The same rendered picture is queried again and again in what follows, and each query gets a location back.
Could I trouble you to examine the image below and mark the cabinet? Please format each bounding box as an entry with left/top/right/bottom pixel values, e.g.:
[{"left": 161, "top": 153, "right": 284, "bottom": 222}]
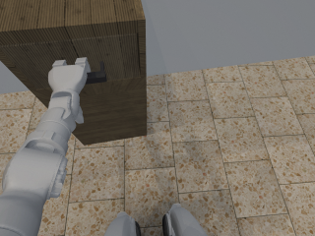
[{"left": 0, "top": 0, "right": 148, "bottom": 146}]

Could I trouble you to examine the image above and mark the drawer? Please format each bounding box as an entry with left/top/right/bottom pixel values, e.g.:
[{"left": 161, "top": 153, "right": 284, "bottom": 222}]
[{"left": 0, "top": 33, "right": 140, "bottom": 89}]

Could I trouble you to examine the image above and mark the handle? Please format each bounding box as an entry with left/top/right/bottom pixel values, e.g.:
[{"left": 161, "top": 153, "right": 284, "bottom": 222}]
[{"left": 85, "top": 61, "right": 107, "bottom": 85}]

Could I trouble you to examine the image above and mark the left robot shin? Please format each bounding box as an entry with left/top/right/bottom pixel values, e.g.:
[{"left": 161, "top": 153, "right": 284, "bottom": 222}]
[{"left": 117, "top": 211, "right": 137, "bottom": 235}]

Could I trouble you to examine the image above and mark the robot left hand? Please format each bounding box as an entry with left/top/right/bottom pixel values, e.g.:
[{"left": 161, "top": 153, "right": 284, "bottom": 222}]
[{"left": 48, "top": 57, "right": 91, "bottom": 124}]

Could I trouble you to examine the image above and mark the left robot forearm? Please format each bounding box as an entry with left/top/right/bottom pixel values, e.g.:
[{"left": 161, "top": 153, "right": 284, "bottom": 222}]
[{"left": 2, "top": 88, "right": 80, "bottom": 192}]

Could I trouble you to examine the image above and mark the robot left upper arm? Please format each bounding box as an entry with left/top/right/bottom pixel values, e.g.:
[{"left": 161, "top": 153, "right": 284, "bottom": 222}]
[{"left": 0, "top": 147, "right": 68, "bottom": 236}]

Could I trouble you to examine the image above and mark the robot right thigh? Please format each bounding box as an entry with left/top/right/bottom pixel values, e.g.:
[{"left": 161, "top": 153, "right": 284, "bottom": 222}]
[{"left": 165, "top": 207, "right": 208, "bottom": 236}]

